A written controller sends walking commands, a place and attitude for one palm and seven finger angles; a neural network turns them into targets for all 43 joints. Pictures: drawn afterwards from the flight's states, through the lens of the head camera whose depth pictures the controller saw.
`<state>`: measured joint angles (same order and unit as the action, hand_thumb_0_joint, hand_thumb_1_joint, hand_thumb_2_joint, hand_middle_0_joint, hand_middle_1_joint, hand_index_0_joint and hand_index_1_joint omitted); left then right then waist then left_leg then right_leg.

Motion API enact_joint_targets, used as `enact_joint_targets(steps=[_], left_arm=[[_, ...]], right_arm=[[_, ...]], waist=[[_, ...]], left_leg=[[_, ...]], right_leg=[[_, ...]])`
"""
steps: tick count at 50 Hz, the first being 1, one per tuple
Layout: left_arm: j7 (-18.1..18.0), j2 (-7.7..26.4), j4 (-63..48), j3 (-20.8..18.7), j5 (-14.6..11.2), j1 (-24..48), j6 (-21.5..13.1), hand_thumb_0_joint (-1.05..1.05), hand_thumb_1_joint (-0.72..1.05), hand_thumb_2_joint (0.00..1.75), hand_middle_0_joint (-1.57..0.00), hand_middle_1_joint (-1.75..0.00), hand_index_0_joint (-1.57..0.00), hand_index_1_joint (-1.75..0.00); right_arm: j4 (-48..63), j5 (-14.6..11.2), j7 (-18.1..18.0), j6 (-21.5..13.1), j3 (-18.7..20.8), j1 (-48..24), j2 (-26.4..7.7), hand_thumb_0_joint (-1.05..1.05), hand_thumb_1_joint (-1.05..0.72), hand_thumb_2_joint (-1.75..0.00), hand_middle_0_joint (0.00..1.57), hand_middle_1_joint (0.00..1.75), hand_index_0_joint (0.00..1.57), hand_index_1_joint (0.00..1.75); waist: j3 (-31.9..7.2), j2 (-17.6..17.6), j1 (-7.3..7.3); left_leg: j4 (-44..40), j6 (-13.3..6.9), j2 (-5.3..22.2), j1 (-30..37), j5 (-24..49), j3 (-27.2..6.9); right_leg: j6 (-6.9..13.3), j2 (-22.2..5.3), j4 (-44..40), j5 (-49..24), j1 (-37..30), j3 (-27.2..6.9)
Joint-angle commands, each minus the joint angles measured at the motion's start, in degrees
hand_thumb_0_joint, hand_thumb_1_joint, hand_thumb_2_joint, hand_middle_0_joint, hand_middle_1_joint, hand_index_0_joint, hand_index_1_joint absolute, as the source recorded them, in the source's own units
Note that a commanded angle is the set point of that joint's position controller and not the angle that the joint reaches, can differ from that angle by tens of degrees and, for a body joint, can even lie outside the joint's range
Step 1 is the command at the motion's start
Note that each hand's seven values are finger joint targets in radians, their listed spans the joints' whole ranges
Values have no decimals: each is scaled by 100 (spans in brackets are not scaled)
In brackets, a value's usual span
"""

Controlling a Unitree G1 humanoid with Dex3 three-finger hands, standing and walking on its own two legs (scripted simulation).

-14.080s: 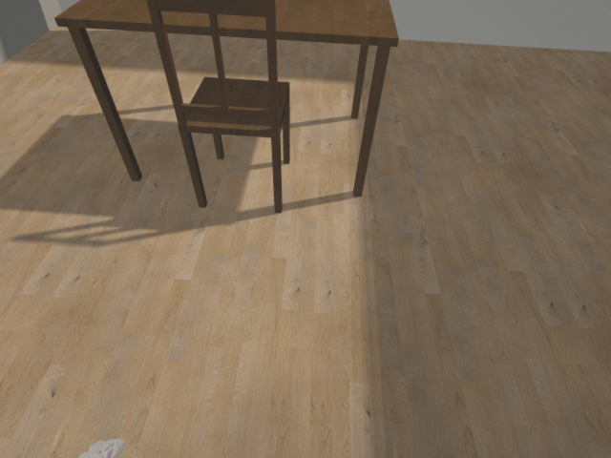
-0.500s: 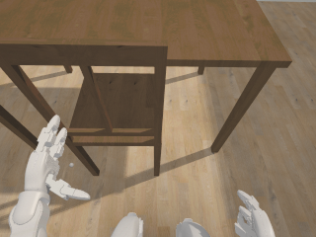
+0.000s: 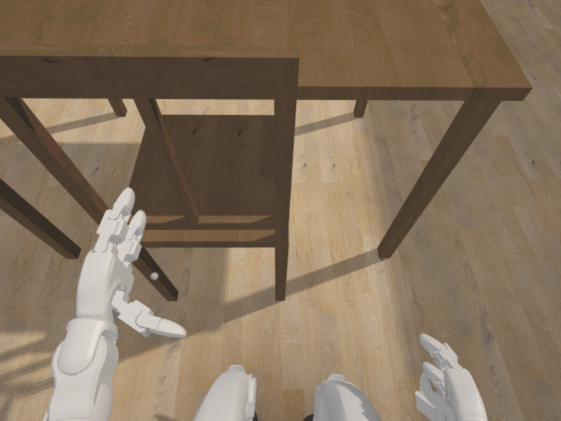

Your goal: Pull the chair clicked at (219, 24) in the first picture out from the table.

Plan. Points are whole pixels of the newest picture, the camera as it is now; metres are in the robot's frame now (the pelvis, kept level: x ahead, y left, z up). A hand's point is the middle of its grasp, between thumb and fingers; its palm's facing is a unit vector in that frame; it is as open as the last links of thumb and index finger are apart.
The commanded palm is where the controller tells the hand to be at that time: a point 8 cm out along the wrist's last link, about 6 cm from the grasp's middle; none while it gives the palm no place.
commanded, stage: aim the fingers beside a spindle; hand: left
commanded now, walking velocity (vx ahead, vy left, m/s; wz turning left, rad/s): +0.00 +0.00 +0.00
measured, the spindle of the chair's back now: (174, 171) +0.48 +0.20 +0.02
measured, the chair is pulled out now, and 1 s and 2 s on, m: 0.00 0.00 0.00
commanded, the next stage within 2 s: none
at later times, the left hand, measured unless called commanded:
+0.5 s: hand (165, 260) +0.33 +0.18 +0.00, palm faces +0.02 -1.00 -0.01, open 16.9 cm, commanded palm +0.31 +0.24 +0.01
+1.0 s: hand (165, 261) +0.32 +0.18 +0.03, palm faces +0.04 -1.00 -0.05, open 16.9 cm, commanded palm +0.30 +0.23 +0.01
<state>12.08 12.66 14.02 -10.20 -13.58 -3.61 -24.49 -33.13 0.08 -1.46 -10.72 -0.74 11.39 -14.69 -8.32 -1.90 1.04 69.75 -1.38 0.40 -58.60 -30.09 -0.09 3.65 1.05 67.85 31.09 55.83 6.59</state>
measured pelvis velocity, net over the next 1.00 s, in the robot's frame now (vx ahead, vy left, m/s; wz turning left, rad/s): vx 0.00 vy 0.01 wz -0.02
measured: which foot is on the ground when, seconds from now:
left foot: down 0.00-1.00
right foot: down 0.00-1.00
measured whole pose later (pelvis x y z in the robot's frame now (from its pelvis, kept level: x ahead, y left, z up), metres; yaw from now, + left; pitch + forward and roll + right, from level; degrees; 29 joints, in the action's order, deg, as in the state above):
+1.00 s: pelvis +0.00 +0.01 -0.01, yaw -1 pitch +21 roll -2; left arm 4.3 11.4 14.1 -6.8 -9.7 0.7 -26.3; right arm -32.1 0.9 0.2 -4.9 -0.6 11.3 -14.1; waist -9.4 -1.7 1.2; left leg 73.0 -2.5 0.3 -62.9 -31.1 0.8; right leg 2.6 0.8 70.8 31.7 60.2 5.7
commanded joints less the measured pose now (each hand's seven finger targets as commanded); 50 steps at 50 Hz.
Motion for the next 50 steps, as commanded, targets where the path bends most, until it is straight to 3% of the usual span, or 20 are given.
enact_joint_targets(steps=[1, 4, 8, 11, 14, 19, 21, 24, 28, 29, 32, 35, 36, 37, 39, 42, 43, 44, 46, 50], left_arm=[[-219, 965, -846, -542, -4, 838, -365, 0, -50, 30, -6, -8, -6, -8], [-203, 792, -496, -434, 16, 754, -218, 0, -50, 30, -6, -8, -6, -8], [-149, 911, -544, -465, 6, 1202, -219, 0, -50, 30, -6, -8, -6, -8], [-162, 965, -1033, -362, 21, 1757, -431, 0, -50, 30, -6, -8, -6, -8], [-251, 869, -1144, -230, 54, 1859, -581, 0, -50, 30, -6, -8, -6, -8], [-307, 670, -197, -140, 131, 1566, -317, 0, -50, 30, -6, -8, -6, -8], [-303, 744, 79, -260, 143, 1546, -215, 0, -50, 30, -6, -8, -6, -8], [-355, 778, -229, -297, 147, 1759, -250, 0, -50, 30, -6, -8, -6, -8], [-531, 940, -1326, -342, 149, 1715, -545, 0, -50, 30, -6, -8, -6, -8], [-569, 824, -1454, -183, 176, 1659, -579, 0, -50, 30, -6, -8, -6, -8], [-660, 620, -1086, -5, 237, 1550, -489, 0, -50, 30, -6, -8, -6, -8], [-598, 326, -118, 221, 303, 1451, -265, 0, -50, 30, -6, -8, -6, -8], [-552, 236, 133, 287, 310, 1535, -202, 0, -50, 30, -6, -8, -6, -8], [-531, 373, 218, 130, 297, 1614, -187, 0, -50, 30, -6, -8, -6, -8], [-475, 360, 10, 191, 293, 1825, -218, 0, -50, 30, -6, -8, -6, -8], [-577, 712, -1177, -31, 257, 1913, -462, 0, -50, 30, -6, -8, -6, -8], [-654, 873, -1531, -143, 252, 1837, -559, 0, -50, 30, -6, -8, -6, -8], [-719, 799, -1729, -65, 272, 1715, -625, 0, -50, 30, -6, -8, -6, -8], [-864, 899, -1769, -124, 291, 1674, -673, 0, -50, 30, -6, -8, -6, -8], [-806, 576, -283, -52, 350, 1338, -407, 0, -50, 30, -6, -8, -6, -8]], right_arm=[[694, -17, -15, -185, 298, 17, -792, 0, -90, -90, 20, 30, 20, 30], [784, -35, 29, -62, 284, -20, -790, 0, -90, -90, 20, 30, 20, 30], [824, -51, 16, 18, 281, 0, -817, 0, -90, -90, 20, 30, 20, 30], [788, -22, -22, -22, 282, 33, -812, 0, -90, -90, 20, 30, 20, 30], [685, 13, -23, -55, 294, 71, -811, 0, -90, -90, 20, 30, 20, 30], [615, -4, 17, 67, 300, 80, -858, 0, -90, -90, 20, 30, 20, 30], [650, -11, 22, 120, 296, 79, -871, 0, -90, -90, 20, 30, 20, 30], [744, -5, 55, 191, 303, 55, -848, 0, -90, -90, 20, 30, 20, 30], [854, 46, 104, 191, 335, 105, -810, 0, -90, -90, 20, 30, 20, 30], [864, 42, 122, 191, 336, 111, -794, 0, -90, -90, 20, 30, 20, 30], [739, 38, 133, 242, 327, 129, -802, 0, -90, -90, 20, 30, 20, 30], [670, -20, 112, 331, 303, 107, -841, 0, -90, -90, 20, 30, 20, 30], [668, -26, 103, 343, 288, 94, -848, 0, -90, -90, 20, 30, 20, 30], [663, -43, 89, 358, 291, 89, -872, 0, -90, -90, 20, 30, 20, 30], [754, -49, 78, 366, 302, 48, -871, 0, -90, -90, 20, 30, 20, 30], [892, 12, 87, 335, 334, 57, -830, 0, -90, -90, 20, 30, 20, 30], [905, 21, 99, 321, 337, 67, -813, 0, -90, -90, 20, 30, 20, 30], [921, 38, 113, 313, 336, 69, -780, 0, -90, -90, 20, 30, 20, 30], [836, 67, 126, 317, 323, 100, -771, 0, -90, -90, 20, 30, 20, 30], [685, 14, 118, 424, 265, 32, -759, 0, -90, -90, 20, 30, 20, 30]], waist=[[-1849, 61, 34], [-1680, 162, 27], [-1788, 158, 80], [-2114, -231, 117], [-2308, -387, 127], [-1912, 136, 194], [-1814, 220, 125], [-2097, -38, 47], [-2964, -538, -115], [-2966, -568, -64], [-2472, -250, 106], [-1554, 326, 288], [-1379, 401, 314], [-1394, 462, 274], [-1669, 249, 208], [-2763, -618, -53], [-2936, -722, -115], [-3073, -761, -116], [-2940, -488, -2], [-1646, 306, 200]], left_leg=[[-805, -55, -30, 1054, 1461, -241], [-792, -56, -63, 787, 1226, -185], [-709, -71, -49, 684, 1107, -176], [-667, -61, -19, 1054, 1382, -251], [-667, -16, 13, 1407, 1617, -348], [-617, -30, -5, 877, 1260, -331], [-596, -40, -29, 599, 1101, -297], [-613, -11, -23, 857, 1332, -306], [-662, 90, 40, 1853, 2291, -425], [-670, 106, 66, 1994, 2447, -444], [-676, 90, 98, 1712, 2136, -519], [-709, 13, 71, 901, 1097, -504], [-685, -26, 34, 700, 877, -458], [-673, -29, 19, 577, 747, -441], [-661, -23, 2, 721, 838, -430], [-677, 82, 22, 1709, 1732, -472], [-712, 141, 49, 2028, 2064, -515], [-700, 157, 67, 2239, 2383, -518], [-647, 125, 73, 2050, 2380, -535], [-634, -13, -1, 687, 1088, -363]], right_leg=[[-203, -93, -940, -1470, -1013, -600], [-215, -109, -973, -1313, -992, -645], [-216, -105, -971, -1177, -984, -724], [-171, -81, -834, -1353, -856, -654], [-163, -75, -736, -1428, -644, -553], [-195, -66, -739, -1201, -479, -528], [-179, -70, -725, -1083, -521, -563], [-156, -81, -621, -1270, -527, -534], [-121, -66, -482, -1795, -635, -476], [-126, -62, -491, -1853, -591, -456], [-164, -39, -534, -1595, -328, -404], [-193, -32, -681, -943, -71, -387], [-184, -30, -730, -786, -23, -408], [-180, -39, -728, -688, -67, -429], [-156, -62, -670, -758, -118, -449], [-105, -77, -521, -1303, -331, -463], [-90, -68, -515, -1470, -397, -452], [-97, -65, -499, -1656, -431, -443], [-129, -26, -491, -1715, -462, -448], [-188, -10, -709, -1056, -434, -512]])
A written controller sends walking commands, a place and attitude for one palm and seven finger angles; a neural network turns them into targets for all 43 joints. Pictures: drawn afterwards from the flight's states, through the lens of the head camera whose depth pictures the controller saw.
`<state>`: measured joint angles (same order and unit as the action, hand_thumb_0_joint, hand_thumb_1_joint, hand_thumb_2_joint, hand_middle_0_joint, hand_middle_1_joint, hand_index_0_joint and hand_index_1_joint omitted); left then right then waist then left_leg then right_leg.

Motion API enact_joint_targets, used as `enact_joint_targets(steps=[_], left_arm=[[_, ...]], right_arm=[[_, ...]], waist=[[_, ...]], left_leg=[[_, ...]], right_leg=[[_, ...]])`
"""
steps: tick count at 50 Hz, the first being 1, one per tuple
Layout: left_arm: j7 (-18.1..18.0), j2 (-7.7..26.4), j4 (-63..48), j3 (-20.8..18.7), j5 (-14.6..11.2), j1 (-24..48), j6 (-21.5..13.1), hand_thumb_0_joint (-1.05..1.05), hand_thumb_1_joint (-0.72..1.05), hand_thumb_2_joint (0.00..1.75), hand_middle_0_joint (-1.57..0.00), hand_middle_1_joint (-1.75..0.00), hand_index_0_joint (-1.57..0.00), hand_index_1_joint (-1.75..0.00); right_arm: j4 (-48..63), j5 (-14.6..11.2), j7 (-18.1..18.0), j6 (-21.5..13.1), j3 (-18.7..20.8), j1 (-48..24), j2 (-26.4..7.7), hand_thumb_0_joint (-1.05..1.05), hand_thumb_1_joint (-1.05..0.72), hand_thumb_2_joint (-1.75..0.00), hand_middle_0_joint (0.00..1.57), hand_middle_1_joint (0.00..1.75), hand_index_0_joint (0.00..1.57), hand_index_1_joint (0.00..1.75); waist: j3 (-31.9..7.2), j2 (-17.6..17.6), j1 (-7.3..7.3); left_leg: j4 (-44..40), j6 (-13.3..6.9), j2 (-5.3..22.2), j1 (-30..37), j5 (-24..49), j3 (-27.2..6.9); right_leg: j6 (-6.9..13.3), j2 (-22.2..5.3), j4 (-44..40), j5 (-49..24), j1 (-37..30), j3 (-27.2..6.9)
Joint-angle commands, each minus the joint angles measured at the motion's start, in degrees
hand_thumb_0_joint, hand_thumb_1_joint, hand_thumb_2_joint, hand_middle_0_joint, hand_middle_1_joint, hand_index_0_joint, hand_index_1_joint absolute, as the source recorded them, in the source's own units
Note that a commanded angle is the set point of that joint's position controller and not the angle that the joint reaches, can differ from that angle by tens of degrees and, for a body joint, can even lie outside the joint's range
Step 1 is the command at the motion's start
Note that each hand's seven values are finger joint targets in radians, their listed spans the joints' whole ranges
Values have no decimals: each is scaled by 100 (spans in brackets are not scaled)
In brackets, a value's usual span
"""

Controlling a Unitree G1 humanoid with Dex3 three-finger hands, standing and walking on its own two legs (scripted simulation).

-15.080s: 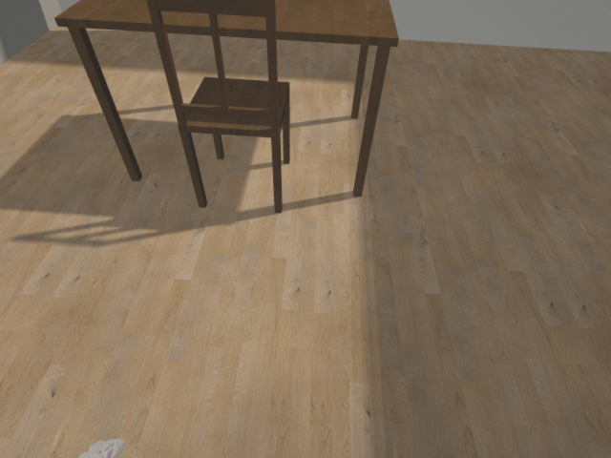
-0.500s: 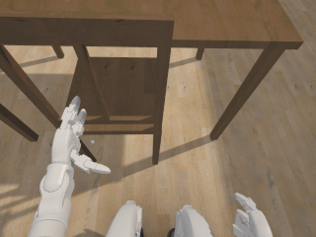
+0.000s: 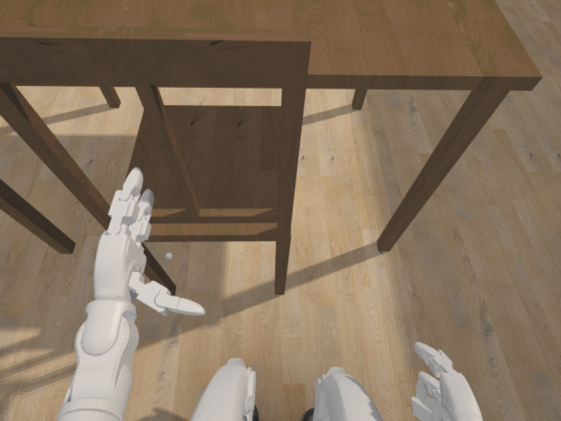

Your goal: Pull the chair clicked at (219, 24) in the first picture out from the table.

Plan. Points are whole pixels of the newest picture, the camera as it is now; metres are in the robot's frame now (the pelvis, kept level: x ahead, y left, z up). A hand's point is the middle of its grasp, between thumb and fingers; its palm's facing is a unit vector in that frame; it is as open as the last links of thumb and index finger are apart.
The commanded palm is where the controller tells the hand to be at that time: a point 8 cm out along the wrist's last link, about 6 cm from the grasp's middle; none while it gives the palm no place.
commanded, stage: aim the fingers beside a spindle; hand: left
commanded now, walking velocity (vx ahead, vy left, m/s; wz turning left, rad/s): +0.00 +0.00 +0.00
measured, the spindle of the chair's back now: (175, 162) +0.48 +0.19 +0.03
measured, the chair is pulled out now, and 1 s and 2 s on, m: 0.00 0.00 0.00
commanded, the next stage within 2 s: none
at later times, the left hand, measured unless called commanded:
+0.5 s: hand (165, 266) +0.32 +0.18 +0.01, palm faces +0.08 -1.00 -0.03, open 16.9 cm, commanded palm +0.29 +0.22 +0.02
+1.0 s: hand (164, 258) +0.31 +0.17 +0.05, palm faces +0.06 -1.00 -0.04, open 16.9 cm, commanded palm +0.30 +0.23 +0.03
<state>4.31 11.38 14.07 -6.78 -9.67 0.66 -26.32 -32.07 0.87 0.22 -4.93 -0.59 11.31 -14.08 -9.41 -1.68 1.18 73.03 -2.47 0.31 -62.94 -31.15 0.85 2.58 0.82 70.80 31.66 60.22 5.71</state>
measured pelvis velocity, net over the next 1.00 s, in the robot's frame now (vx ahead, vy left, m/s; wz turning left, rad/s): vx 0.00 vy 0.00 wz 0.00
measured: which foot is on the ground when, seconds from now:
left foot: down 0.00-1.00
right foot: down 0.00-1.00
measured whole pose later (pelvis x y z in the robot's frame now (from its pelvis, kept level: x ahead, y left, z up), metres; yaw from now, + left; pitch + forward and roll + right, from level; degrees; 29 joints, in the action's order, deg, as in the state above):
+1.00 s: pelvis +0.00 +0.00 +0.00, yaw +0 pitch +21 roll -2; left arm 5.9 11.8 14.1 -7.8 -10.8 -0.3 -27.1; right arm -32.9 0.5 -0.2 -6.0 -0.9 12.0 -14.3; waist -9.9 -1.8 1.2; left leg 72.5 -2.3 0.3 -62.5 -30.9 0.6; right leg 2.8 0.9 70.3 31.5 59.8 5.9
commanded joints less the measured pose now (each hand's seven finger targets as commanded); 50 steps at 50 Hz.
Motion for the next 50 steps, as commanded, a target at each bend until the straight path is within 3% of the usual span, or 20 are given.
enact_joint_targets(steps=[1, 4, 10, 11, 12, 15, 18, 20, 23, 25, 27, 31, 33, 35, 39, 41, 42, 44, 46, 50], left_arm=[[47, 681, 150, -428, -47, 847, -126, 0, -50, 30, -6, -8, -6, -8], [382, 477, 473, -191, -139, 1124, 39, 0, -50, 30, -6, -8, -6, -8], [345, 1003, -1984, -367, -282, 1520, -524, 0, -50, 30, -6, -8, -6, -8], [224, 1142, -2081, -470, -281, 1334, -550, 0, -50, 30, -6, -8, -6, -8], [110, 1271, -2020, -663, -262, 1150, -580, 0, -50, 30, -6, -8, -6, -8], [-40, 935, -858, -602, -139, 904, -402, 0, -50, 30, -6, -8, -6, -8], [149, 780, 522, -642, -143, 604, -65, 0, -50, 30, -6, -8, -6, -8], [399, 671, 560, -537, -248, 667, 37, 0, -50, 30, -6, -8, -6, -8], [658, 734, -488, -399, -358, 835, -125, 0, -50, 30, -6, -8, -6, -8], [613, 904, -1638, -364, -412, 1183, -403, 0, -50, 30, -6, -8, -6, -8], [407, 1245, -2112, -611, -400, 1098, -607, 0, -50, 30, -6, -8, -6, -8], [76, 1118, -1010, -704, -197, 1111, -571, 0, -50, 30, -6, -8, -6, -8], [129, 958, 37, -734, -172, 955, -353, 0, -50, 30, -6, -8, -6, -8], [331, 757, 523, -536, -186, 1034, -143, 0, -50, 30, -6, -8, -6, -8], [692, 855, -324, -485, -349, 1067, -43, 0, -50, 30, -6, -8, -6, -8], [661, 868, -1374, -356, -428, 1143, -207, 0, -50, 30, -6, -8, -6, -8], [557, 1141, -1781, -585, -441, 1081, -302, 0, -50, 30, -6, -8, -6, -8], [291, 1206, -1990, -645, -380, 1070, -444, 0, -50, 30, -6, -8, -6, -8], [44, 1157, -1467, -705, -244, 1019, -438, 0, -50, 30, -6, -8, -6, -8], [51, 644, 181, -417, -75, 965, -176, 0, -50, 30, -6, -8, -6, -8]], right_arm=[[558, -87, -57, -133, 243, 50, -836, 0, -90, -90, 20, 30, 20, 30], [643, -176, -79, -121, 229, -3, -909, 0, -90, -90, 20, 30, 20, 30], [803, -74, -121, -332, 318, 88, -820, 0, -90, -90, 20, 30, 20, 30], [770, -43, -111, -350, 311, 149, -839, 0, -90, -90, 20, 30, 20, 30], [706, -32, -100, -344, 309, 147, -828, 0, -90, -90, 20, 30, 20, 30], [536, -38, -68, -269, 265, 73, -784, 0, -90, -90, 20, 30, 20, 30], [521, -113, -50, -143, 244, 12, -849, 0, -90, -90, 20, 30, 20, 30], [640, -167, -59, -138, 255, -19, -891, 0, -90, -90, 20, 30, 20, 30], [830, -173, -85, -216, 294, -7, -871, 0, -90, -90, 20, 30, 20, 30], [864, -133, -114, -322, 324, 41, -821, 0, -90, -90, 20, 30, 20, 30], [764, -80, -139, -388, 321, 103, -831, 0, -90, -90, 20, 30, 20, 30], [457, -41, -136, -378, 267, 74, -814, 0, -90, -90, 20, 30, 20, 30], [405, -78, -114, -300, 241, -16, -836, 0, -90, -90, 20, 30, 20, 30], [484, -134, -112, -260, 224, -54, -887, 0, -90, -90, 20, 30, 20, 30], [772, -167, -128, -289, 294, 8, -915, 0, -90, -90, 20, 30, 20, 30], [892, -140, -124, -362, 312, 7, -873, 0, -90, -90, 20, 30, 20, 30], [868, -119, -121, -383, 323, 71, -865, 0, -90, -90, 20, 30, 20, 30], [761, -79, -118, -404, 304, 94, -831, 0, -90, -90, 20, 30, 20, 30], [620, -54, -115, -373, 285, 109, -828, 0, -90, -90, 20, 30, 20, 30], [486, -88, -66, -251, 241, 16, -875, 0, -90, -90, 20, 30, 20, 30]], waist=[[-1278, 403, 201], [-1194, 450, 232], [-3164, -884, -71], [-3167, -785, -48], [-3053, -683, -78], [-1984, 54, 129], [-1097, 650, 190], [-1204, 598, 133], [-2078, -109, -2], [-2786, -543, -40], [-2917, -566, -37], [-1813, -19, 232], [-1152, 381, 272], [-1004, 313, 236], [-2253, -129, -1], [-2971, -568, -56], [-3135, -649, -138], [-2929, -552, -58], [-2308, -150, 96], [-1086, 383, 273]], left_leg=[[-957, 79, -17, 885, 958, -437], [-913, 45, -55, 639, 606, -366], [-899, 140, 21, 2519, 2466, -438], [-883, 152, 30, 2562, 2642, -487], [-908, 171, 42, 2512, 2660, -501], [-876, 95, 6, 1429, 1772, -416], [-805, 66, -64, 452, 854, -275], [-807, 49, -88, 388, 735, -236], [-839, 38, -63, 1074, 1350, -225], [-867, 57, -26, 1804, 1979, -298], [-869, 77, 9, 2110, 2316, -382], [-788, 57, 12, 1276, 1574, -417], [-778, 65, -27, 628, 809, -361], [-811, 66, -59, 454, 478, -347], [-832, 51, -50, 1160, 1316, -289], [-874, 79, -18, 1911, 2048, -372], [-930, 118, 10, 2217, 2317, -427], [-954, 139, 43, 2358, 2475, -495], [-930, 114, 54, 1895, 2127, -531], [-907, 84, -9, 768, 773, -467]], right_leg=[[-66, 17, -1076, -913, -815, -439], [-73, -29, -1189, -566, -791, -542], [-7, -51, -889, -2049, -1309, -510], [-19, -21, -857, -2138, -1276, -476], [-25, -17, -871, -2136, -1270, -475], [-85, -2, -935, -1668, -1126, -468], [-118, -29, -1176, -897, -982, -626], [-96, -66, -1263, -719, -1114, -731], [-51, -81, -1103, -1457, -1429, -694], [-42, -73, -1005, -1996, -1638, -649], [-44, -32, -967, -2137, -1571, -612], [-81, 8, -962, -1439, -962, -521], [-104, -12, -1113, -716, -764, -577], [-74, -37, -1197, -304, -645, -628], [-42, -61, -1049, -1320, -1311, -652], [-33, -53, -909, -1911, -1466, -560], [-25, -45, -923, -2034, -1512, -523], [-39, -14, -913, -2010, -1298, -458], [-59, 19, -887, -1724, -1008, -397], [-81, 6, -1035, -666, -524, -402]])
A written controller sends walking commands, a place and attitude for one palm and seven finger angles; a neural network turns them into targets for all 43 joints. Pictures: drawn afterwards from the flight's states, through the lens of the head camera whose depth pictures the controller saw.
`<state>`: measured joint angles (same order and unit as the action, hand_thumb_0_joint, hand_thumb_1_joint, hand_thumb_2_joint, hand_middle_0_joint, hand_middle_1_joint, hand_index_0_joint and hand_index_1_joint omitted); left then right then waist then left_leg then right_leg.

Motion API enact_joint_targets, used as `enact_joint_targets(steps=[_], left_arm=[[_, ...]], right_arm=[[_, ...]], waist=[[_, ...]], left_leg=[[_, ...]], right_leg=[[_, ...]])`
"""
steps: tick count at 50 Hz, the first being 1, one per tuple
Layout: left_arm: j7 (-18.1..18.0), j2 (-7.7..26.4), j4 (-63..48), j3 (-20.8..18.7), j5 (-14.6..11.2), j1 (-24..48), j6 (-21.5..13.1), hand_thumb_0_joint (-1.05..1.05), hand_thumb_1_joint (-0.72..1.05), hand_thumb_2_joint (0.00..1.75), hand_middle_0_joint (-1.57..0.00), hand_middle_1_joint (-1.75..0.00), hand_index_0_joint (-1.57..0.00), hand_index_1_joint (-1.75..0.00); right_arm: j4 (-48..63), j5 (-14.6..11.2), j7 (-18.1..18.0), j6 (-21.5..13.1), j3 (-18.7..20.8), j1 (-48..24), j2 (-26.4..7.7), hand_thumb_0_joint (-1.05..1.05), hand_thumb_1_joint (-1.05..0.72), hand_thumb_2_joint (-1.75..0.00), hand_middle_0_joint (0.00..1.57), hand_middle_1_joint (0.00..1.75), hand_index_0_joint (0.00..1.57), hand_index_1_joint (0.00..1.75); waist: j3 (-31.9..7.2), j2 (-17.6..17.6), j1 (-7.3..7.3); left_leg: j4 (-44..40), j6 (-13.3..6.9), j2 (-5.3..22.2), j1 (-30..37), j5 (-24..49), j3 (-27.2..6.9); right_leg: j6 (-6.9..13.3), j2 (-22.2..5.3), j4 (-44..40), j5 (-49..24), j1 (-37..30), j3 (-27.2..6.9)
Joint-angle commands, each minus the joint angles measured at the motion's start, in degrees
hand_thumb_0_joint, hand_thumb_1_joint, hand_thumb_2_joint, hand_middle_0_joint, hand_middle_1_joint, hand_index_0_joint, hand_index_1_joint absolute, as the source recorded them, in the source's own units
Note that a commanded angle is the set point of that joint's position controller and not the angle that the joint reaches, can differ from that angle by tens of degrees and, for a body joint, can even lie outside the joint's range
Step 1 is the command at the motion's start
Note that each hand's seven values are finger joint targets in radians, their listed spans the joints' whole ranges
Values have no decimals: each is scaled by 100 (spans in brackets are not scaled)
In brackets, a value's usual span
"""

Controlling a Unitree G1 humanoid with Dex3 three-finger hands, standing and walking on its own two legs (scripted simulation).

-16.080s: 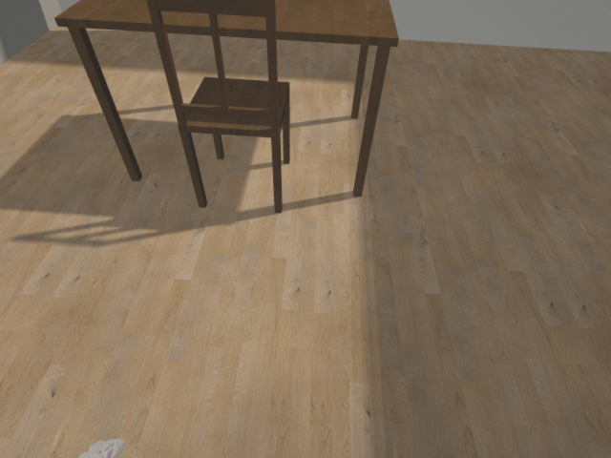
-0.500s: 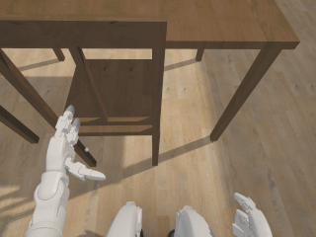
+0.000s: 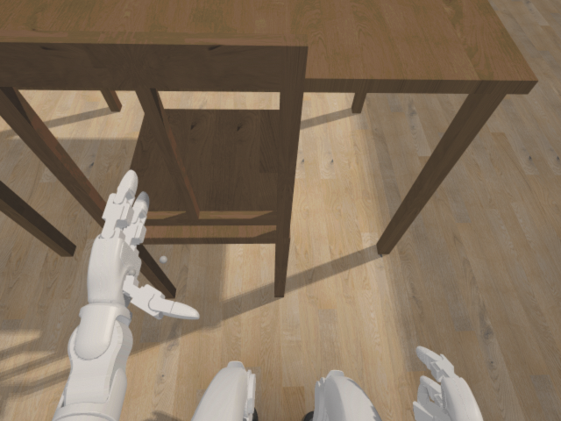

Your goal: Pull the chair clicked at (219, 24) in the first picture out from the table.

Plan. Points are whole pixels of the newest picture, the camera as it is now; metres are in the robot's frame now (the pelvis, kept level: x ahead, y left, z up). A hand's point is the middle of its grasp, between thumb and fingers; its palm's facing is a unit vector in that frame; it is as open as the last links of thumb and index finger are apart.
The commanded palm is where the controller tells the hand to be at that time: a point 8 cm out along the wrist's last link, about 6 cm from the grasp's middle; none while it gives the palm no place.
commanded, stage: aim the fingers beside a spindle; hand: left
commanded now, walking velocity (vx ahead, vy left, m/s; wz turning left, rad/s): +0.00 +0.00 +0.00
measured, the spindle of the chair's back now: (175, 165) +0.48 +0.20 +0.03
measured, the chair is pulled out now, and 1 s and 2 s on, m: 0.00 0.00 0.00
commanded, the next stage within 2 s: push the fingers through the gap in 1.42 s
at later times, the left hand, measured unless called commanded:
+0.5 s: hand (171, 264) +0.33 +0.17 +0.00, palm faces +0.04 -1.00 -0.01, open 16.9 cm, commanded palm +0.30 +0.22 +0.02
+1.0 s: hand (166, 250) +0.33 +0.17 +0.04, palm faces +0.08 -1.00 -0.06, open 16.9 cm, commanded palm +0.30 +0.23 +0.02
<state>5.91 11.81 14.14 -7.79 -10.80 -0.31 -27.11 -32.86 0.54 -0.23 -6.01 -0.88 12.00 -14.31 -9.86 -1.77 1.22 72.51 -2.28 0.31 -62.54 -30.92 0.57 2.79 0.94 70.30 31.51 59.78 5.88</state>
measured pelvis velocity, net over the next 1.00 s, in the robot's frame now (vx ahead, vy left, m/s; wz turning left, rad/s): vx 0.00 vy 0.00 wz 0.00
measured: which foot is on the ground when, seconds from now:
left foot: down 0.00-1.00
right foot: down 0.00-1.00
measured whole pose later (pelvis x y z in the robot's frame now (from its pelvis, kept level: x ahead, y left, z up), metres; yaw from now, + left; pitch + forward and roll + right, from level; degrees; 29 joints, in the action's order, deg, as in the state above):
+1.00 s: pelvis +0.00 +0.00 +0.00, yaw +0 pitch +21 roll -2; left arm 4.7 12.3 17.2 -8.6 -9.9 3.1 -27.0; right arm -33.1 0.6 -0.2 -4.8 -1.1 11.1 -14.2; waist -9.8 -1.6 1.4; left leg 73.0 -2.0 0.4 -63.2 -31.2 0.4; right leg 3.1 1.1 70.9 31.9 60.5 6.0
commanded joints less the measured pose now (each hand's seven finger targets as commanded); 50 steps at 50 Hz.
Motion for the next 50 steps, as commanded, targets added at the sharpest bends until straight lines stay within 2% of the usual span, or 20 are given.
enact_joint_targets(steps=[1, 5, 8, 9, 11, 15, 17, 19, 21, 23, 24, 25, 27, 32, 34, 37, 40, 42, 46, 50], left_arm=[[-17, 557, 414, -280, 39, 1066, -26, 0, -50, 30, -6, -8, -6, -8], [334, 563, -243, -102, -88, 1455, -9, 0, -50, 30, -6, -8, -6, -8], [222, 998, -1738, -296, -154, 1711, -302, 0, -50, 30, -6, -8, -6, -8], [111, 1024, -1980, -326, -145, 1528, -364, 0, -50, 30, -6, -8, -6, -8], [-150, 1240, -1857, -593, -95, 1294, -392, 0, -50, 30, -6, -8, -6, -8], [-256, 694, -145, -375, 69, 1173, -113, 0, -50, 30, -6, -8, -6, -8], [-102, 601, 575, -362, 65, 1052, 61, 0, -50, 30, -6, -8, -6, -8], [142, 448, 523, -159, 11, 1075, 140, 0, -50, 30, -6, -8, -6, -8], [330, 455, -180, -46, -98, 1176, 71, 0, -50, 30, -6, -8, -6, -8], [338, 588, -1273, 34, -167, 1453, -133, 0, -50, 30, -6, -8, -6, -8], [236, 924, -1719, -265, -187, 1384, -253, 0, -50, 30, -6, -8, -6, -8], [133, 926, -2014, -236, -171, 1294, -342, 0, -50, 30, -6, -8, -6, -8], [-143, 1090, -1980, -411, -83, 1271, -431, 0, -50, 30, -6, -8, -6, -8], [-268, 606, 13, -316, 125, 1087, -191, 0, -50, 30, -6, -8, -6, -8], [-37, 511, 401, -221, 74, 998, -34, 0, -50, 30, -6, -8, -6, -8], [301, 436, -66, 12, -60, 1306, 26, 0, -50, 30, -6, -8, -6, -8], [287, 909, -1400, -252, -156, 1483, -211, 0, -50, 30, -6, -8, -6, -8], [85, 1044, -1879, -325, -152, 1548, -356, 0, -50, 30, -6, -8, -6, -8], [-304, 1131, -886, -686, 22, 1294, -315, 0, -50, 30, -6, -8, -6, -8], [-36, 640, 367, -410, 12, 858, -8, 0, -50, 30, -6, -8, -6, -8]], right_arm=[[603, -73, -24, -131, 272, -76, -864, 0, -90, -90, 20, 30, 20, 30], [814, -107, -60, -148, 314, -53, -901, 0, -90, -90, 20, 30, 20, 30], [898, -61, -81, -228, 343, -2, -864, 0, -90, -90, 20, 30, 20, 30], [895, -43, -63, -252, 340, 47, -835, 0, -90, -90, 20, 30, 20, 30], [762, -6, -57, -237, 333, 90, -842, 0, -90, -90, 20, 30, 20, 30], [553, -26, -23, -100, 275, -1, -807, 0, -90, -90, 20, 30, 20, 30], [581, -73, -9, -36, 259, -33, -862, 0, -90, -90, 20, 30, 20, 30], [718, -121, -9, -16, 278, -48, -905, 0, -90, -90, 20, 30, 20, 30], [875, -122, -22, -58, 317, -45, -891, 0, -90, -90, 20, 30, 20, 30], [961, -102, -36, -115, 341, -27, -852, 0, -90, -90, 20, 30, 20, 30], [926, -78, -50, -147, 367, 46, -851, 0, -90, -90, 20, 30, 20, 30], [933, -55, -47, -173, 361, 53, -816, 0, -90, -90, 20, 30, 20, 30], [797, -13, -52, -182, 325, 78, -801, 0, -90, -90, 20, 30, 20, 30], [552, -26, -7, -65, 268, -44, -799, 0, -90, -90, 20, 30, 20, 30], [637, -82, -1, -31, 277, -102, -866, 0, -90, -90, 20, 30, 20, 30], [801, -116, -36, -61, 297, -62, -881, 0, -90, -90, 20, 30, 20, 30], [913, -90, -86, -138, 342, -28, -846, 0, -90, -90, 20, 30, 20, 30], [854, -44, -95, -181, 334, 10, -821, 0, -90, -90, 20, 30, 20, 30], [609, 1, -66, -136, 285, 33, -782, 0, -90, -90, 20, 30, 20, 30], [650, -68, -7, -24, 268, -78, -826, 0, -90, -90, 20, 30, 20, 30]], waist=[[-948, 397, 258], [-1941, -70, 109], [-3077, -855, -80], [-3157, -879, -117], [-2895, -537, -36], [-1402, 265, 233], [-1113, 495, 244], [-1331, 341, 178], [-1982, -38, 76], [-2662, -564, 14], [-2984, -642, -93], [-3069, -731, -91], [-2729, -555, -5], [-1207, 272, 250], [-1172, 314, 212], [-1810, -13, 130], [-2841, -499, -55], [-2952, -646, -29], [-1994, -28, 105], [-1358, 370, 135]], left_leg=[[-829, 43, -37, 616, 630, -385], [-839, 45, -36, 1163, 990, -366], [-900, 150, 26, 2398, 2194, -480], [-944, 195, 42, 2650, 2488, -539], [-915, 197, 78, 2494, 2607, -582], [-870, 89, 16, 1076, 1248, -466], [-846, 58, -32, 677, 831, -383], [-874, 47, -49, 757, 859, -356], [-852, 51, -36, 1219, 1366, -345], [-898, 107, 8, 2027, 2017, -423], [-916, 153, 41, 2368, 2397, -476], [-920, 167, 42, 2576, 2590, -483], [-905, 177, 61, 2419, 2622, -546], [-838, 85, -13, 938, 1110, -439], [-831, 64, -50, 713, 726, -367], [-842, 50, -55, 1063, 1051, -347], [-842, 86, -14, 1938, 1957, -382], [-849, 123, 18, 2287, 2312, -474], [-800, 79, 0, 1410, 1804, -431], [-791, 58, -69, 645, 915, -287]], right_leg=[[-89, -16, -1050, -534, -476, -476], [-56, -51, -984, -891, -821, -534], [-15, -52, -820, -1712, -1063, -487], [-13, -41, -805, -1815, -1059, -436], [-39, 3, -775, -1884, -959, -385], [-105, 9, -905, -1122, -653, -388], [-101, -1, -1009, -798, -619, -441], [-75, -20, -1015, -843, -730, -475], [-44, -37, -929, -1331, -992, -501], [-33, -54, -872, -1725, -1081, -472], [-17, -45, -835, -1924, -1204, -460], [-30, -31, -848, -2023, -1205, -463], [-45, -16, -798, -1984, -1011, -422], [-88, 2, -909, -1026, -581, -403], [-83, -16, -1025, -689, -600, -488], [-48, -47, -1004, -1027, -927, -544], [-33, -55, -893, -1764, -1304, -562], [-47, -35, -841, -1904, -1160, -512], [-72, 7, -849, -1605, -1007, -468], [-103, -23, -1046, -945, -929, -579]])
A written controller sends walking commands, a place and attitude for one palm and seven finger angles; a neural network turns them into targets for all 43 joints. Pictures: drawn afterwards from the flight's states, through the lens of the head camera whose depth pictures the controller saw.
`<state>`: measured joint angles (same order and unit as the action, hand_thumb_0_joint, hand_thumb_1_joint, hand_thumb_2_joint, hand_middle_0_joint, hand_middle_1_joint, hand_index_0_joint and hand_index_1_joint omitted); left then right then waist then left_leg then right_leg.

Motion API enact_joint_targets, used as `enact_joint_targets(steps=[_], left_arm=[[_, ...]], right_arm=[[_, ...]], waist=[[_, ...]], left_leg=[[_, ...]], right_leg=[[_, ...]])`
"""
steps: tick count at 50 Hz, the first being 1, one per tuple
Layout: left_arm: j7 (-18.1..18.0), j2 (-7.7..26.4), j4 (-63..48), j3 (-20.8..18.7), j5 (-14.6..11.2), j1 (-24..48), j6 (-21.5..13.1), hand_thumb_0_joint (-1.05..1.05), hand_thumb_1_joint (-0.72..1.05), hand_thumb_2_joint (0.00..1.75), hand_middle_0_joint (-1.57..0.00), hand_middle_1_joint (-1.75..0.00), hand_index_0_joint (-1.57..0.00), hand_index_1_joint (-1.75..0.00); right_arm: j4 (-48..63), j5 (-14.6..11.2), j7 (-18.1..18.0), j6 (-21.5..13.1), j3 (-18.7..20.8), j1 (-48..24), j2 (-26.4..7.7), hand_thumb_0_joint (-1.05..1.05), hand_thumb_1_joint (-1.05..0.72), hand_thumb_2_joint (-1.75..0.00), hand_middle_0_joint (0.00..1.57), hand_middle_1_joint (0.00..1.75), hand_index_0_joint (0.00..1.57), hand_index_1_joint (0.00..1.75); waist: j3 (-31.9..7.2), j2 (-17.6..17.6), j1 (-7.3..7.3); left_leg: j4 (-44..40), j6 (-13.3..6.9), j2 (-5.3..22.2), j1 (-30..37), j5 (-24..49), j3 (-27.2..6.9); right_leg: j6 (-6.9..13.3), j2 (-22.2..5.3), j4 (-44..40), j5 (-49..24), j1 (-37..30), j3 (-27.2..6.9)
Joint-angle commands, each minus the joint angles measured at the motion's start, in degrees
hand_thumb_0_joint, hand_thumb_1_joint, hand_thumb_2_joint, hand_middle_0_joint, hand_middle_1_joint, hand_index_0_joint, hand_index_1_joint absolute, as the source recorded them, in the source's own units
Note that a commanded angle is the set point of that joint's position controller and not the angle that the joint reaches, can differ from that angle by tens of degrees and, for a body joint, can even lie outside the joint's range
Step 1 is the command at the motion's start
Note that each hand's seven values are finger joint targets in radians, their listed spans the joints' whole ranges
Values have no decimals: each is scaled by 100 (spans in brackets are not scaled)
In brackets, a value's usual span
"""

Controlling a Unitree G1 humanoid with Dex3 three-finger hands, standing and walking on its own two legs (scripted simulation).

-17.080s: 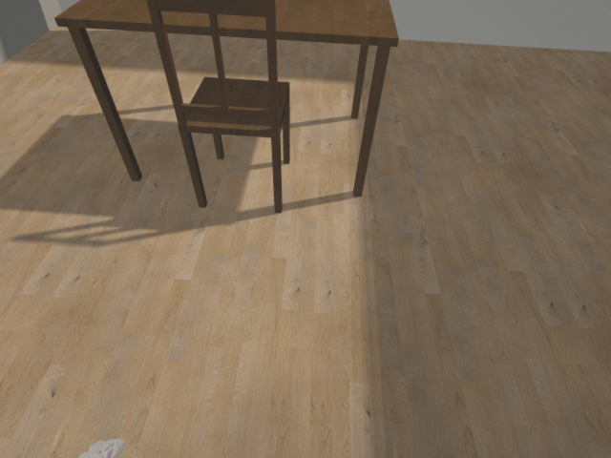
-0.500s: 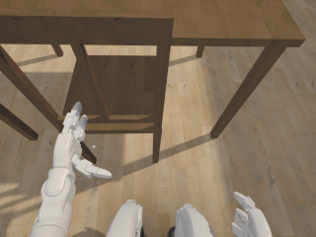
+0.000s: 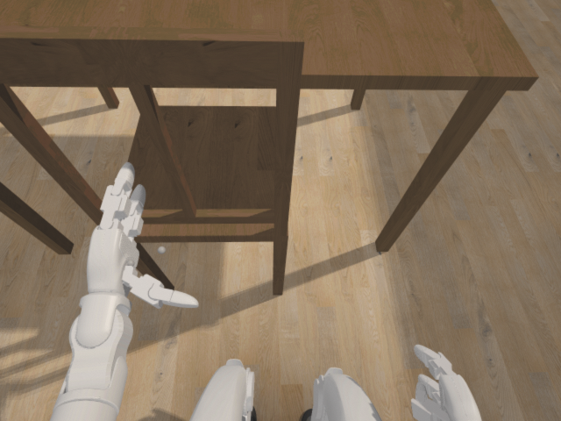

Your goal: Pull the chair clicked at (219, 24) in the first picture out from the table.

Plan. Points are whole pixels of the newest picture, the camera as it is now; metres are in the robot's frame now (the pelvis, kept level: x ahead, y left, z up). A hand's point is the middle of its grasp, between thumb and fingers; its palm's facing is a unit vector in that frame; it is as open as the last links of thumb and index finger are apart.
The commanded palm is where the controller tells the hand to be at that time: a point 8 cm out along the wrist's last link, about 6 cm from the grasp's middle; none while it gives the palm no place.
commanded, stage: aim the fingers beside a spindle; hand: left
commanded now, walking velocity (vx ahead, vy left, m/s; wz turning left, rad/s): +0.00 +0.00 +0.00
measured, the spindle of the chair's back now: (171, 163) +0.48 +0.20 +0.03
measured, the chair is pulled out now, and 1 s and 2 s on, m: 0.00 0.00 0.00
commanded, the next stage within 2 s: push the fingers through the gap in 0.42 s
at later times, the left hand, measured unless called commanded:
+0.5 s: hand (169, 266) +0.32 +0.17 +0.01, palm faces +0.01 -1.00 -0.02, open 16.9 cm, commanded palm +0.30 +0.22 +0.03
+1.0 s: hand (166, 230) +0.36 +0.18 +0.03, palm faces +0.06 -1.00 -0.03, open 16.9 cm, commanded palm +0.34 +0.23 +0.02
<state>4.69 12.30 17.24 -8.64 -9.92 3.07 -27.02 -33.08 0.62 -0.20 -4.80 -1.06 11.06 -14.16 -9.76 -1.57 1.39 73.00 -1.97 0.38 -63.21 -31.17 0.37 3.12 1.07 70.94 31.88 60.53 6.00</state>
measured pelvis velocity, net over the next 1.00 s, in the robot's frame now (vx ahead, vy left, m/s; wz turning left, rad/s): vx -0.01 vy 0.00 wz -0.01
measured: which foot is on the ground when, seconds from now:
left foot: down 0.00-1.00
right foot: down 0.00-1.00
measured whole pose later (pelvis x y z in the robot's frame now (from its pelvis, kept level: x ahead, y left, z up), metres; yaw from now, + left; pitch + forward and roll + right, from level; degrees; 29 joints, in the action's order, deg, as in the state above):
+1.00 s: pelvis -0.01 +0.00 +0.00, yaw +0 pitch +22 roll -3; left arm 6.4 13.7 28.2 -11.2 -10.5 13.7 -25.1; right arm -34.5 0.4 -0.6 -4.7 -1.3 11.8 -14.8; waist -9.7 -1.6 2.5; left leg 73.7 -2.3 0.5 -65.2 -30.8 0.4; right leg 2.9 1.2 71.4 31.3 62.4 6.0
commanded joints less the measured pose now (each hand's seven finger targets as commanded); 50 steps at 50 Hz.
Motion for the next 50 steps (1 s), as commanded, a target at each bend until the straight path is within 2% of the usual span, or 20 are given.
enact_joint_targets(steps=[1, 4, 8, 12, 14, 16, 17, 18, 21, 24, 26, 29, 30, 31, 34, 39, 43, 46, 48, 50], left_arm=[[218, 561, 76, -269, -115, 569, 37, 0, -50, 30, -6, -8, -6, -8], [534, 494, -672, -25, -250, 719, 5, 0, -50, 30, -6, -8, -6, -8], [350, 1017, -2248, -341, -358, 692, -363, 0, -50, 30, -6, -8, -6, -8], [-74, 970, -1537, -477, -141, 756, -442, 0, -50, 30, -6, -8, -6, -8], [-79, 808, -645, -485, -88, 658, -330, 0, -50, 30, -6, -8, -6, -8], [81, 674, -173, -361, -74, 712, -212, 0, -50, 30, -6, -8, -6, -8], [214, 505, -68, -164, -99, 800, -146, 0, -50, 30, -6, -8, -6, -8], [320, 627, -105, -250, -138, 833, -101, 0, -50, 30, -6, -8, -6, -8], [570, 478, -1108, 151, -244, 1081, -111, 0, -50, 30, -6, -8, -6, -8], [359, 848, -2097, -112, -295, 991, -259, 0, -50, 30, -6, -8, -6, -8], [86, 1132, -1995, -458, -232, 735, -286, 0, -50, 30, -6, -8, -6, -8], [-166, 706, -902, -332, -80, 901, -222, 0, -50, 30, -6, -8, -6, -8], [-199, 774, -534, -460, -62, 981, -187, 0, -50, 30, -6, -8, -6, -8], [-187, 788, -320, -472, -14, 1043, -169, 0, -50, 30, -6, -8, -6, -8], [36, 796, -189, -345, 7, 1425, -91, 0, -50, 30, -6, -8, -6, -8], [316, 1006, -1208, -318, -176, 1856, -176, 0, -50, 30, -6, -8, -6, -8], [201, 914, -588, -377, -196, 2064, -183, 0, -50, 30, -6, -8, -6, -8], [124, 955, 191, -535, -125, 2106, -110, 0, -50, 30, -6, -8, -6, -8], [132, 1004, 414, -594, -71, 2205, -68, 0, -50, 30, -6, -8, -6, -8], [162, 993, 141, -536, -55, 2304, -97, 0, -50, 30, -6, -8, -6, -8]], right_arm=[[731, -95, -12, -149, 287, 18, -859, 0, -90, -90, 20, 30, 20, 30], [884, -131, -32, -189, 334, 46, -860, 0, -90, -90, 20, 30, 20, 30], [920, -80, -84, -320, 374, 115, -814, 0, -90, -90, 20, 30, 20, 30], [648, -19, -73, -307, 320, 87, -778, 0, -90, -90, 20, 30, 20, 30], [567, -39, -50, -258, 298, 33, -794, 0, -90, -90, 20, 30, 20, 30], [599, -70, -41, -233, 295, -13, -831, 0, -90, -90, 20, 30, 20, 30], [636, -84, -39, -238, 290, -21, -849, 0, -90, -90, 20, 30, 20, 30], [675, -107, -55, -238, 311, 15, -889, 0, -90, -90, 20, 30, 20, 30], [898, -123, -80, -316, 341, 8, -885, 0, -90, -90, 20, 30, 20, 30], [904, -84, -100, -373, 371, 91, -856, 0, -90, -90, 20, 30, 20, 30], [815, -43, -100, -361, 351, 148, -856, 0, -90, -90, 20, 30, 20, 30], [612, -20, -47, -271, 295, 56, -776, 0, -90, -90, 20, 30, 20, 30], [575, -28, -44, -237, 290, 40, -794, 0, -90, -90, 20, 30, 20, 30], [585, -32, -45, -217, 282, 14, -801, 0, -90, -90, 20, 30, 20, 30], [701, -73, -49, -173, 274, -14, -860, 0, -90, -90, 20, 30, 20, 30], [745, -76, -110, -254, 319, 161, -876, 0, -90, -90, 20, 30, 20, 30], [502, -54, -130, -265, 296, 201, -871, 0, -90, -90, 20, 30, 20, 30], [438, -59, -117, -227, 291, 234, -910, 0, -90, -90, 20, 30, 20, 30], [467, -63, -89, -184, 297, 248, -922, 0, -90, -90, 20, 30, 20, 30], [540, -53, -69, -163, 314, 274, -910, 0, -90, -90, 20, 30, 20, 30]], waist=[[-1436, 278, 106], [-2066, -48, 43], [-2883, -618, -121], [-1926, -67, 132], [-1303, 280, 204], [-1132, 263, 194], [-1247, 187, 226], [-1417, 196, 160], [-2348, -492, 75], [-2906, -645, -56], [-2670, -311, -55], [-1689, 206, 178], [-1443, 436, 201], [-1299, 361, 181], [-1540, 60, 148], [-2687, -597, 63], [-2173, -132, 251], [-1754, 208, 268], [-1796, 140, 223], [-2212, -196, 136]], left_leg=[[-850, 17, -86, 711, 979, -256], [-858, 8, -66, 1190, 1376, -252], [-932, 68, -9, 2197, 2384, -363], [-847, 47, 6, 1537, 1825, -404], [-815, 33, -32, 916, 1132, -359], [-795, 15, -65, 673, 799, -312], [-779, 10, -77, 679, 729, -281], [-792, 14, -67, 744, 798, -287], [-857, 36, -34, 1602, 1471, -361], [-953, 96, 17, 2405, 2209, -473], [-962, 101, 29, 2183, 2313, -513], [-804, 40, -18, 1161, 1412, -397], [-772, 32, -30, 832, 1038, -377], [-766, 24, -50, 690, 901, -336], [-804, 21, -73, 748, 709, -275], [-897, 80, -4, 1980, 1906, -378], [-819, 57, 22, 1579, 1740, -433], [-817, 34, -5, 1053, 1240, -385], [-850, 46, -24, 1004, 1153, -347], [-869, 60, -34, 1332, 1481, -319]], right_leg=[[-114, -42, -1116, -1038, -1090, -620], [-105, -65, -1074, -1473, -1325, -636], [-75, -59, -966, -2155, -1573, -568], [-127, -14, -923, -1662, -1020, -494], [-139, -13, -1028, -1090, -842, -523], [-113, -29, -1098, -744, -752, -587], [-122, -53, -1108, -704, -764, -612], [-106, -53, -1098, -770, -858, -620], [-64, -68, -962, -1340, -1031, -556], [-66, -49, -954, -1759, -1159, -490], [-74, -7, -902, -1843, -1185, -441], [-151, -13, -929, -1313, -863, -472], [-158, -11, -977, -978, -800, -502], [-136, -12, -1023, -827, -777, -552], [-111, -49, -1105, -625, -863, -668], [-70, -28, -995, -1694, -1189, -576], [-127, 2, -950, -1558, -893, -503], [-130, 2, -1003, -1158, -819, -518], [-124, -19, -1008, -1100, -859, -537], [-101, -26, -967, -1416, -1001, -565]])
